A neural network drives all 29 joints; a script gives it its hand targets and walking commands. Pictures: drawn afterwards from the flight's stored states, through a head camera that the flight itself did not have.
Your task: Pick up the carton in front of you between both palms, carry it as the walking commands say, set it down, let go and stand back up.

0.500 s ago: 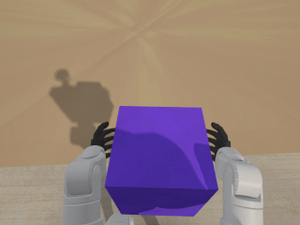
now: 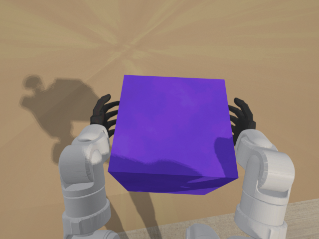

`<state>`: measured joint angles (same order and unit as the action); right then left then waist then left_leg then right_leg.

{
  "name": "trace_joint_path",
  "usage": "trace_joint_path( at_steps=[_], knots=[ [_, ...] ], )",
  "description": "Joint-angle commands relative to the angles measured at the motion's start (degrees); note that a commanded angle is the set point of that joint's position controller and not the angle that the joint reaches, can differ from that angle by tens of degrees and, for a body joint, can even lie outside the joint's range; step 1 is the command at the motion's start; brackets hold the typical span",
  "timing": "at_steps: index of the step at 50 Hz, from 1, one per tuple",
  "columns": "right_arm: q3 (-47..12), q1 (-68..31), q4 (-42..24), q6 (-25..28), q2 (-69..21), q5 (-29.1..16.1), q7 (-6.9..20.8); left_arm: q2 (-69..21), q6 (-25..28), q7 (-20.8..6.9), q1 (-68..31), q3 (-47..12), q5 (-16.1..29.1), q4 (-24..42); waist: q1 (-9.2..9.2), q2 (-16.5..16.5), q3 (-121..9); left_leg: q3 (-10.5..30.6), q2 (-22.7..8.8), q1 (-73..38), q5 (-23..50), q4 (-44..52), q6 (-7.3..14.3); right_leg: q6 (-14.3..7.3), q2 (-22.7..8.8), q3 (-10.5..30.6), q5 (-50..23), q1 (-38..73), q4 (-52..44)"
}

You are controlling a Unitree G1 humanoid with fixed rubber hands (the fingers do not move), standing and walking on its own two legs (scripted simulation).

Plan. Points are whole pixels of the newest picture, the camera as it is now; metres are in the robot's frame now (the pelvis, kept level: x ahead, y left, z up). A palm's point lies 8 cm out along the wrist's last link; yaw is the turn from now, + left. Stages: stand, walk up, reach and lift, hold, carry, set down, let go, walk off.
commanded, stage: carry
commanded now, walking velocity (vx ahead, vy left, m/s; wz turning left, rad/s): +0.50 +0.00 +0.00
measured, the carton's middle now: (169, 143) +0.31 -0.01 +0.06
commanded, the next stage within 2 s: none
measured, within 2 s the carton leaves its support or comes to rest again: neither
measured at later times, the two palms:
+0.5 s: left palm (125, 32) +0.70 +0.14 +0.12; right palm (210, 29) +0.74 -0.16 +0.12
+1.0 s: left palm out of the picture +1.07 +0.11 +0.19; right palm out of the picture +1.05 -0.19 +0.20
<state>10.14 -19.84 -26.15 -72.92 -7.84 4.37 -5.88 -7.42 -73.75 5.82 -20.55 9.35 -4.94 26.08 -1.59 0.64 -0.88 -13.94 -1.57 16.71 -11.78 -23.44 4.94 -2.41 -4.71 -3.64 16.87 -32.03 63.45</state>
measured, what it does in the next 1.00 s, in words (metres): climbs: right foot, then left foot 0.03 m higher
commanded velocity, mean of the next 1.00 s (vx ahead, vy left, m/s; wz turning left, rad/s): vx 0.50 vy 0.00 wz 0.00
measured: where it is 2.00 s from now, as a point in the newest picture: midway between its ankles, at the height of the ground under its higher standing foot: (162, 83)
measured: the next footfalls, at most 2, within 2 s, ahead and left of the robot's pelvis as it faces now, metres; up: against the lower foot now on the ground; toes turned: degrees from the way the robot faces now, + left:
right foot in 0.26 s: +0.37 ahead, -0.10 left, +0.01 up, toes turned -7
left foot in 0.70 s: +0.66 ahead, +0.07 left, +0.04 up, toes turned +7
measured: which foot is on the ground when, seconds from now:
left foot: down 0.00-0.26, up 0.28-0.68, down 0.70-1.00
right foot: up 0.00-0.24, down 0.26-0.72, up 0.74-1.00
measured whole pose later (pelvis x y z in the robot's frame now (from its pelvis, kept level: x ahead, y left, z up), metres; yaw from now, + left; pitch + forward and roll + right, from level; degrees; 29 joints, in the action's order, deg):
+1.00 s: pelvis +0.67 -0.01 +0.03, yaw +1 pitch +6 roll -1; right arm 16.5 -47.9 -3.0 -73.4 -0.5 1.4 -8.0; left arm -2.5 -75.7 7.7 -47.5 17.4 -5.8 6.4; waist -5.8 -0.4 2.7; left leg -5.8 0.1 14.0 -24.3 -26.2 3.8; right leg -1.9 -1.6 -1.9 19.5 -42.2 53.9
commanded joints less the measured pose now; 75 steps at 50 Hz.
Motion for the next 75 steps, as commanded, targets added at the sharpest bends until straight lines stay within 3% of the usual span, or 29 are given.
trace_joint_path(
  at_steps=[1, 10, 12, 13, 14, 15, 16, 19, 26, 31, 33, 34, 35, 36, 37, 39, 41, 47, 51, 54, 55, 56, 57, 59, 60, 62, 69, 73, 75],
  knots=[
    [-41.82, -37.29, 2.32, -1.73, -37.34, -24.9, 13.2, -39.19, -0.73, -10.99, -36.37, -41.46, 22.12, -3.92, 0.02, -7.22, -19.41, 13.87, -14.5, -19.5, 10.01, 9.95, 5.04, 0.62, -1.15, -0.81, -3.82, -7.46, -6.14],
    [-35.85, -56.34, 19.11, -3.13, -42.67, -26.75, 13.13, -43.74, -2.46, -10.85, -55.37, -34.9, 24.64, -18.58, -1.72, -9.33, -13.45, 8.23, -11.49, -21.47, 24.01, 3.95, 3.88, -1.71, 2.91, -6.6, -11.35, -3.66, -27.57],
    [-34.9, -61.13, 21.62, -2.92, -44.6, -27.38, 12.78, -44.54, -2.24, -10.8, -58.99, -32.98, 25.07, -21.46, 2.24, -8.59, -17.37, 4.48, -10.41, -19.02, 34.55, -7.05, 1.63, -3.02, 6.52, -10.0, -9.85, 9.04, -31.06],
    [-34.3, -62.62, 23.15, -2.88, -45.44, -27.43, 12.51, -44.48, -2.05, -10.8, -59.7, -31.76, 25.12, -23.62, 4.84, -4.67, -22.17, 1.79, -7.51, -14.22, 33.82, -19.06, -0.43, -3.05, 8.38, -11.05, -7.97, 22.23, -33.39],
    [-33.69, -65.08, 24.1, -2.81, -46.12, -27.39, 12.24, -44.31, -1.87, -10.94, -60.32, -30.69, 25.16, -24.96, 6.89, 3.8, -28.07, 3.8, -5.01, -1.9, 16.67, -34.03, -2.17, -4.6, -3.65, 5.6, -2.58, 37.18, -34.09],
    [-32.8, -65.92, 25.08, -2.97, -47.94, -27.26, 11.9, -44.15, -1.52, -10.85, -62.87, -30.28, 25.23, -26.38, 5.98, 18.2, -33.7, 7.73, 3.74, 16.78, -16.41, -48.98, -4.08, -13.46, -17.52, 33.07, -1.86, 52.01, -40.7],
    [-31.98, -68.6, 25.41, -2.78, -48.15, -27.06, 11.49, -47.0, -1.29, -11.01, -63.79, -30.18, 26.52, -26.7, 6.21, 17.44, -33.25, 13.47, 3.7, 24.6, -17.98, -57.24, -3.3, -14.69, -16.7, 37.79, -4.08, 52.86, -45.06],
    [-30.29, -72.88, 23.23, -1.56, -52.15, -26.82, 10.13, -54.12, -0.04, -11.47, -73.99, -31.11, 30.52, -20.49, 5.88, 3.02, -30.25, 15.82, -1.46, 28.97, -12.01, -57.77, -0.9, -11.12, -12.79, 21.27, -24.15, 47.47, -37.69],
    [-29.63, -65.38, 20.34, 0.2, -49.48, -19.28, 7.33, -54.41, 0.84, -10.58, -72.19, -33.1, 29.47, -13.4, 6.67, 4.49, -30.9, 11.5, -1.51, 36.92, -10.47, -46.31, -1.94, -10.86, -10.46, 12.74, -31.07, 51.32, -37.26],
    [-31.31, -62.63, 16.95, 0.21, -45.38, -16.93, 7.09, -49.87, 0.66, -11.15, -67.56, -34.71, 28.4, -11.52, 6.49, 6.7, -25.96, 4.43, 2.52, 24.41, -0.42, -20.79, -1.6, -8.11, -4.62, 2.7, -42.06, 45.35, -37.35],
    [-32.15, -61.02, 17.16, -0.36, -43.97, -16.96, 7.51, -47.94, 0.23, -11.39, -64.69, -34.72, 27.32, -12.99, 3.56, 9.86, -27.44, -0.27, 7.08, 10.9, 0.2, -13.08, -0.12, -5.87, -4.03, -1.39, -58.9, 42.09, -30.6],
    [-32.58, -60.18, 17.66, -0.59, -43.78, -17.44, 7.93, -47.32, 0.01, -11.5, -64.05, -34.78, 26.73, -13.89, -0.46, 9.93, -31.06, -0.8, 7.35, -1.29, 5.17, -7.14, 1.02, -3.61, -3.86, -4.08, -59.73, 38.83, -21.78],
    [-33.16, -60.22, 17.52, -0.71, -43.56, -18.39, 8.57, -46.88, -0.08, -11.63, -63.82, -35.03, 26.14, -14.57, -4.03, 5.76, -34.14, 3.37, 3.85, -16.46, 6.74, -5.81, 1.5, -2.2, -2.27, -3.32, -46.36, 28.64, -13.31],
    [-33.32, -60.52, 18.33, -0.72, -42.84, -19.04, 9.11, -47.79, -0.55, -11.77, -63.81, -34.91, 25.91, -14.79, -3.88, -9.85, -42.79, 34.68, -15.22, -37.03, 10.63, -7.9, 10.96, 1.19, 2.98, 0.7, -13.7, 8.07, 2.84],
    [-34.17, -59.74, 20.17, -0.8, -45.4, -20.77, 9.73, -46.16, -1.02, -11.89, -64.89, -34.56, 25.25, -14.92, -5.49, -18.58, -43.67, 49.58, -17.76, -43.11, 19.38, -2.65, 16.45, 1.14, 11.2, 3.24, 12.92, -4.05, 16.6],
    [-36.55, -65.16, 16.62, -1.2, -49.27, -25.56, 11.22, -47.0, -0.75, -11.46, -66.25, -33.0, 23.9, -16.17, -5.08, -7.98, -35.63, 39.08, -16.07, -40.34, 28.69, -6.53, 13.27, -0.56, 6.22, 6.84, 11.94, -15.03, 22.49],
    [-38.36, -71.35, 13.7, -0.95, -52.32, -29.7, 12.15, -47.08, -0.53, -10.46, -66.08, -31.41, 21.82, -16.77, -3.97, -3.47, -31.29, 32.82, -13.75, -34.94, 26.94, -4.8, 9.51, -0.79, 3.75, 6.48, 8.73, -16.68, 15.55],
    [-36.45, -71.82, 15.58, -1.79, -51.46, -31.62, 12.88, -43.67, -0.7, -7.99, -61.15, -28.67, 16.73, -20.81, -3.3, -5.43, -28.47, 24.08, -12.37, -29.73, 25.37, -1.71, 9.1, 0.79, 3.13, 1.86, 5.7, -14.96, -3.84],
    [-34.08, -69.15, 23.83, -2.64, -50.64, -29.54, 13.77, -44.2, -1.56, -8.46, -61.63, -28.47, 16.79, -25.92, -2.22, -9.75, -23.67, 14.32, -8.58, -19.4, 27.07, -0.71, 5.19, 0.29, 6.23, -5.41, -2.78, -0.96, -23.66],
    [-31.77, -67.88, 29.9, -2.59, -51.12, -27.62, 14.0, -46.53, -1.64, -9.8, -62.46, -28.07, 18.95, -30.83, 4.17, -7.51, -27.34, 7.78, -6.97, -11.12, 37.08, -17.23, 0.39, -2.19, 10.14, -9.58, -6.76, 22.97, -32.56],
    [-30.86, -68.8, 31.24, -2.39, -50.69, -26.67, 13.96, -47.52, -1.47, -10.42, -61.63, -27.92, 19.97, -32.18, 7.74, -3.07, -30.87, 8.08, -5.51, -0.53, 22.16, -28.44, -1.62, -3.1, 3.18, 0.47, -0.62, 37.1, -32.31],
    [-29.82, -67.55, 32.67, -2.49, -52.27, -25.85, 13.94, -47.06, -0.95, -10.8, -63.36, -27.88, 20.55, -33.34, 6.13, 13.95, -35.26, 9.67, 3.21, 17.22, -8.45, -45.32, -4.19, -11.73, -14.78, 34.83, -0.47, 48.56, -39.42],
    [-28.8, -69.88, 32.47, -2.36, -51.6, -25.02, 13.71, -50.46, -0.66, -11.24, -64.54, -28.34, 22.41, -33.21, 6.67, 15.45, -33.55, 14.58, 5.88, 25.61, -17.88, -56.5, -3.47, -15.9, -15.79, 44.09, -4.36, 49.01, -43.52],
    [-27.74, -70.67, 30.8, -1.58, -52.8, -23.98, 12.63, -55.24, -0.14, -12.23, -71.7, -29.87, 27.17, -27.84, 6.5, 3.77, -28.75, 16.5, 1.81, 30.53, -14.65, -61.62, -1.81, -14.04, -13.12, 30.85, -19.24, 44.11, -38.0],
    [-26.93, -70.62, 29.73, -1.37, -52.67, -23.23, 11.84, -57.25, 0.17, -12.45, -74.93, -31.06, 29.53, -24.76, 5.88, 1.38, -28.06, 16.44, 0.11, 30.29, -12.33, -58.42, -1.43, -11.94, -11.68, 26.43, -20.72, 41.51, -38.07],
    [-25.9, -69.58, 27.83, -1.03, -51.91, -21.53, 10.24, -58.98, 0.52, -12.49, -78.28, -32.46, 32.51, -20.48, 4.82, 2.9, -28.91, 16.01, -0.94, 28.38, -9.65, -53.23, -1.51, -9.49, -9.96, 21.6, -16.07, 39.58, -39.71],
    [-27.48, -65.33, 24.53, -1.17, -47.11, -17.71, 7.57, -54.68, -0.16, -12.04, -74.2, -32.73, 32.05, -17.8, 6.31, 4.87, -26.86, 10.92, -1.47, 31.83, -7.29, -34.46, -3.18, -11.25, -8.74, 12.97, -22.12, 41.91, -41.09],
    [-28.91, -64.48, 26.8, -2.35, -46.0, -18.36, 8.17, -51.45, -1.3, -12.18, -70.21, -31.64, 29.7, -22.18, 5.92, 8.19, -24.23, 4.48, 2.73, 19.86, -3.77, -18.51, -1.74, -7.68, -5.97, 5.12, -34.15, 38.04, -39.2],
    [-28.98, -64.53, 29.03, -2.66, -46.35, -19.53, 8.89, -50.57, -1.75, -12.26, -68.55, -30.6, 28.19, -25.2, 2.16, 9.26, -26.65, -0.24, 7.25, 5.75, -2.19, -10.5, -0.23, -4.52, -4.64, -0.42, -51.28, 35.32, -28.7]
  ],
)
